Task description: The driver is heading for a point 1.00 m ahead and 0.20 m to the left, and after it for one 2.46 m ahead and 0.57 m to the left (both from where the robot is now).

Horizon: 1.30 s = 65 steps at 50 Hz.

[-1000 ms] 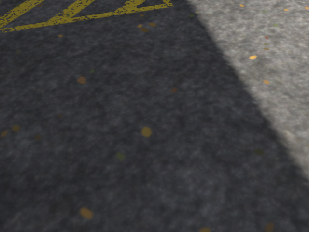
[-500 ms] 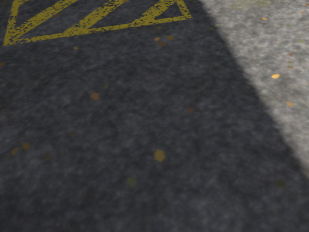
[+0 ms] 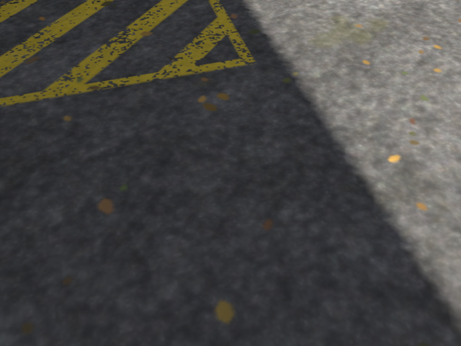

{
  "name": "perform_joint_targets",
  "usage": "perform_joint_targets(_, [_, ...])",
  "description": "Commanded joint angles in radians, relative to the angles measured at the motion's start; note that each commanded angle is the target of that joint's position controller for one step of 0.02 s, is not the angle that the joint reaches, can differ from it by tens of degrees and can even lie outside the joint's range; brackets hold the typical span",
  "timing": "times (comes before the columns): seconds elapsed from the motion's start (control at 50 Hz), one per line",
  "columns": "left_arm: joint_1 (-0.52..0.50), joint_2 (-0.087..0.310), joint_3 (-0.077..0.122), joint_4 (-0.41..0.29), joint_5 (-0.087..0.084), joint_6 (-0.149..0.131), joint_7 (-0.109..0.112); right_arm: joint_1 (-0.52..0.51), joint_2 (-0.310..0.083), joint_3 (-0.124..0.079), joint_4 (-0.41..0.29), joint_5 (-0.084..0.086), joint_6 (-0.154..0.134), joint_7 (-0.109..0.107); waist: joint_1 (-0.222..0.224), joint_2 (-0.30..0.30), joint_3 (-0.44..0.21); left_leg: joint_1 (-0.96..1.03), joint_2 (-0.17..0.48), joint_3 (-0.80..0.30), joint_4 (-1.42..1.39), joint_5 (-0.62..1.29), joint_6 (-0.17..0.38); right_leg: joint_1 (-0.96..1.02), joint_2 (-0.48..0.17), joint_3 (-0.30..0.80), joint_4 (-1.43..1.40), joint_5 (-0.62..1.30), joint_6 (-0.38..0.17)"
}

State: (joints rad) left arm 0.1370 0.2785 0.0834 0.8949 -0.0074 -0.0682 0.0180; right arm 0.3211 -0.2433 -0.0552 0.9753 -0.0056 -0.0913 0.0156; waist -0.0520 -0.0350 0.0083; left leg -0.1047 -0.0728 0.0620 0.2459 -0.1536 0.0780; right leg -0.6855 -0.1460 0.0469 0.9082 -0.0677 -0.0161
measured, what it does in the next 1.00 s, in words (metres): walks ahead: right foot, then left foot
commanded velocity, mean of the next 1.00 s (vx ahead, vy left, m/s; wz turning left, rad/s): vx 0.50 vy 0.00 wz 0.01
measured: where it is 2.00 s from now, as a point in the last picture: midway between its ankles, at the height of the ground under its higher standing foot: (210, 191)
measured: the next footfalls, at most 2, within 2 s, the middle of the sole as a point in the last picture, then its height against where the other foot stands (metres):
right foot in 0.26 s outside the picture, level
left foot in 0.82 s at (199, 299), level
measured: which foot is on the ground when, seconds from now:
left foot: down 0.00-0.28, up 0.30-0.80, down 0.82-1.00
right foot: up 0.00-0.24, down 0.26-0.82, up 0.84-1.00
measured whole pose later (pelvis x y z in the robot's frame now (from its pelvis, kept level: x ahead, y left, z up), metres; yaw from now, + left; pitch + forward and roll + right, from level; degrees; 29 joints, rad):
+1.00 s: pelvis +0.58 +0.00 -0.01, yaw +0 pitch +1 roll +0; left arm 0.21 0.28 0.06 0.95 -0.02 -0.09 0.01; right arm 0.24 -0.25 -0.06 0.92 0.00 -0.09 0.03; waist -0.02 -0.03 0.03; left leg -0.26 -0.05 0.06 0.38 -0.15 0.07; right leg -0.51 -0.09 0.02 1.11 -0.32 -0.04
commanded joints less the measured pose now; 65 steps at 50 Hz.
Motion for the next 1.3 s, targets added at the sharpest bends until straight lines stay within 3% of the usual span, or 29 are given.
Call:
perform_joint_targets(0.02, [-0.039,0.036,0.004,-0.052,0.003,-0.012,-0.009,-0.039,-0.156,-0.026,-0.061,0.006,-0.014,-0.018,0.027,0.085,0.048,-0.050,0.260,-0.162,-0.160,0.101,0.123,-0.007,0.003,-0.005,-0.159,0.167,0.014])
perform_joint_targets(0.12, [-0.203,0.022,-0.017,-0.103,-0.008,-0.022,-0.036,0.070,-0.166,-0.028,-0.018,0.017,0.002,-0.024,-0.030,0.074,0.085,0.075,0.285,-0.128,-0.132,0.124,0.118,-0.009,0.043,-0.038,-0.338,0.192,0.010])
perform_joint_targets(0.18, [-0.254,0.034,-0.022,-0.135,-0.013,-0.032,-0.056,0.101,-0.178,-0.035,0.001,0.021,0.021,-0.027,-0.029,0.086,0.093,0.179,0.332,-0.137,-0.067,0.201,0.111,-0.015,0.060,-0.040,-0.394,0.093,-0.016])
perform_joint_targets(0.22, [-0.204,0.067,-0.012,-0.130,-0.015,-0.037,-0.063,0.081,-0.193,-0.042,-0.003,0.023,0.030,-0.029,0.012,0.116,0.056,0.214,0.344,-0.134,0.005,0.385,0.092,0.086,0.091,-0.062,-0.417,0.011,-0.045])
perform_joint_targets(0.26, [0.046,0.143,0.028,-0.056,-0.011,-0.038,-0.055,0.047,-0.181,-0.036,-0.016,0.022,0.040,-0.030,0.142,0.124,-0.103,0.155,0.274,-0.072,0.290,0.666,0.050,0.450,0.148,-0.108,-0.438,0.015,-0.100])
perform_joint_targets(0.28, [0.245,0.218,0.049,-0.013,0.004,-0.037,-0.044,0.055,-0.148,-0.018,-0.042,0.005,0.038,-0.031,0.204,0.033,-0.263,-0.069,0.217,-0.033,0.600,0.421,0.014,0.790,-0.025,0.086,-0.390,0.034,-0.168])
perform_joint_targets(0.3, [0.307,0.278,0.061,0.015,0.002,-0.030,-0.047,0.177,-0.010,0.020,-0.049,0.004,0.014,-0.018,0.132,-0.238,-0.391,-0.480,0.017,-0.047,0.947,-0.287,-0.055,1.119,-0.247,0.580,-0.503,-0.192,-0.328])
perform_joint_targets(0.32, [0.296,0.181,0.031,0.009,-0.006,-0.029,-0.046,0.111,-0.108,0.000,-0.042,0.029,-0.012,-0.014,0.173,-0.171,-0.379,-0.597,0.046,-0.187,1.073,-0.422,-0.039,1.111,-0.236,0.669,-0.591,-0.294,-0.307])
perform_joint_targets(0.34, [0.208,0.140,0.017,-0.006,-0.007,-0.031,-0.041,0.013,-0.161,-0.015,-0.075,0.053,-0.029,-0.010,0.163,-0.134,-0.227,-0.671,0.100,-0.172,1.093,-0.348,-0.022,0.989,-0.204,0.512,-0.607,-0.251,-0.261])
perform_joint_targets(0.36, [0.130,0.117,0.009,-0.024,0.000,-0.033,-0.040,-0.042,-0.159,-0.015,-0.086,0.052,-0.035,-0.015,0.135,-0.047,-0.146,-0.644,0.154,-0.142,1.051,-0.253,-0.019,0.839,-0.167,0.394,-0.632,-0.152,-0.237])
perform_joint_targets(0.4, [0.050,0.065,-0.007,-0.031,0.020,-0.039,-0.044,-0.048,-0.141,-0.026,-0.084,0.029,-0.020,-0.022,0.068,-0.022,-0.065,-0.538,0.214,-0.141,0.946,-0.153,-0.025,0.626,-0.106,0.256,-0.695,-0.020,-0.215])
perform_joint_targets(0.44, [0.054,0.070,-0.006,-0.018,0.014,-0.045,-0.047,-0.021,-0.095,-0.021,-0.079,0.026,0.006,-0.023,0.039,-0.032,-0.044,-0.490,0.229,-0.135,0.883,-0.131,-0.038,0.548,-0.091,0.198,-0.747,0.016,-0.226])
perform_joint_targets(0.5, [0.090,0.111,0.003,0.005,0.010,-0.047,-0.033,-0.106,-0.093,-0.022,-0.112,0.014,0.021,-0.027,0.043,-0.012,0.010,-0.564,0.239,-0.120,0.741,-0.015,-0.070,0.520,-0.082,0.126,-0.796,0.072,-0.234])
perform_joint_targets(0.6, [0.162,0.126,0.002,0.035,0.000,-0.037,-0.016,-0.280,-0.067,-0.010,-0.159,0.014,0.010,-0.012,0.094,-0.014,0.047,-0.525,0.192,-0.068,0.422,0.255,-0.079,0.531,-0.022,0.005,-0.812,0.095,-0.183])
perform_joint_targets(0.7, [0.251,0.138,0.008,0.084,-0.010,-0.015,-0.011,-0.408,-0.076,-0.003,-0.209,0.025,0.001,0.014,0.129,-0.018,0.080,-0.559,0.165,-0.070,0.291,0.221,-0.053,0.701,-0.089,0.012,-0.752,0.106,-0.174])
perform_joint_targets(0.76, [0.233,0.160,0.017,0.087,-0.011,0.002,-0.005,-0.366,-0.115,-0.014,-0.213,0.027,-0.007,0.027,0.080,-0.043,0.044,-0.474,0.134,-0.054,0.258,0.105,-0.013,0.780,-0.122,0.017,-0.658,0.290,-0.146])
perform_joint_targets(0.8, [0.200,0.146,0.010,0.078,-0.009,0.013,-0.003,-0.125,-0.181,-0.052,-0.141,0.022,-0.007,0.019,-0.043,-0.039,-0.102,-0.132,0.077,-0.003,0.241,0.101,0.033,0.724,-0.053,-0.041,-0.383,0.540,-0.105])
perform_joint_targets(0.82, [0.215,0.110,-0.007,0.055,0.009,0.014,-0.002,0.060,-0.252,-0.074,-0.100,0.009,-0.004,0.009,-0.098,0.064,-0.251,0.184,0.240,-0.188,0.278,0.119,0.093,0.517,0.007,-0.084,-0.075,0.294,-0.071])
perform_joint_targets(0.84, [0.344,-0.031,-0.047,0.050,0.009,-0.011,-0.016,0.115,-0.323,-0.087,-0.076,0.009,0.001,0.013,-0.024,0.337,-0.376,0.518,0.462,-0.683,0.157,-0.083,0.265,0.106,0.207,-0.066,0.277,-0.390,-0.005])
perform_joint_targets(0.86, [0.281,0.071,-0.026,0.061,-0.015,-0.037,-0.022,0.110,-0.222,-0.058,-0.082,0.019,0.001,0.014,-0.064,0.252,-0.370,0.513,0.453,-0.781,0.064,-0.216,0.249,-0.016,0.175,0.074,0.404,-0.516,-0.019])
perform_joint_targets(0.88, [0.181,0.128,-0.011,0.029,-0.040,-0.053,-0.025,0.022,-0.182,-0.046,-0.098,0.018,-0.004,0.010,-0.056,0.204,-0.217,0.389,0.421,-0.632,0.049,-0.185,0.201,-0.088,0.122,0.061,0.424,-0.440,-0.037])
perform_joint_targets(0.9, [0.125,0.125,-0.012,0.018,-0.039,-0.058,-0.019,-0.055,-0.159,-0.038,-0.116,0.011,-0.007,0.008,-0.028,0.119,-0.138,0.242,0.385,-0.512,0.028,-0.087,0.175,-0.060,0.067,0.033,0.382,-0.344,-0.041])
perform_joint_targets(0.92, [0.099,0.119,-0.006,0.016,-0.022,-0.054,-0.012,-0.107,-0.132,-0.030,-0.122,0.001,-0.010,0.011,0.001,0.086,-0.075,0.110,0.351,-0.425,0.000,0.016,0.162,-0.017,0.035,0.023,0.316,-0.283,-0.036])
perform_joint_targets(0.94, [0.119,0.107,-0.002,0.021,-0.015,-0.041,-0.010,-0.129,-0.108,-0.022,-0.122,-0.009,-0.014,0.012,0.037,0.105,-0.063,0.032,0.324,-0.367,-0.026,0.072,0.151,0.050,0.008,0.031,0.275,-0.243,-0.036])
perform_joint_targets(1.0, [0.114,0.058,-0.006,0.009,0.001,-0.016,-0.005,-0.101,-0.128,-0.026,-0.104,0.006,-0.018,0.013,0.067,0.102,-0.029,-0.060,0.298,-0.312,-0.092,0.133,0.174,0.088,-0.002,0.015,0.150,-0.203,-0.013])
perform_joint_targets(1.06, [-0.007,0.058,-0.006,-0.037,0.013,-0.015,-0.002,-0.051,-0.166,-0.037,-0.089,0.013,-0.013,-0.008,0.046,0.079,0.013,-0.060,0.283,-0.278,-0.122,0.144,0.174,0.026,0.011,0.010,-0.052,-0.050,0.026])
perform_joint_targets(1.16, [-0.182,0.040,-0.017,-0.083,0.001,-0.029,-0.020,0.032,-0.173,-0.041,-0.065,0.023,0.001,-0.026,-0.006,0.098,0.039,-0.081,0.232,-0.222,-0.101,0.117,0.126,0.121,0.082,-0.015,-0.333,0.164,0.047])
perform_joint_targets(1.24, [-0.254,0.071,-0.016,-0.119,-0.010,-0.046,-0.037,0.075,-0.176,-0.047,-0.053,0.032,0.017,-0.034,-0.014,0.114,0.046,0.006,0.272,-0.292,-0.017,0.081,0.113,0.152,0.097,0.014,-0.435,0.122,0.035])
perform_joint_targets(1.3, [-0.144,0.122,0.005,-0.098,-0.010,-0.059,-0.037,0.050,-0.183,-0.055,-0.066,0.031,0.031,-0.040,0.057,0.144,-0.003,0.019,0.271,-0.325,0.106,0.174,0.082,0.330,0.113,-0.003,-0.478,0.024,0.001])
